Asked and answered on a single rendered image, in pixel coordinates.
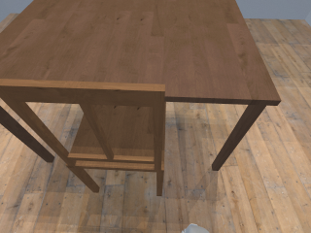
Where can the table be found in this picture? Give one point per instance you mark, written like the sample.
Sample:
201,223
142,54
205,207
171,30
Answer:
202,50

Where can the chair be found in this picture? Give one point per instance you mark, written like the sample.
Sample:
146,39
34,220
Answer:
122,129

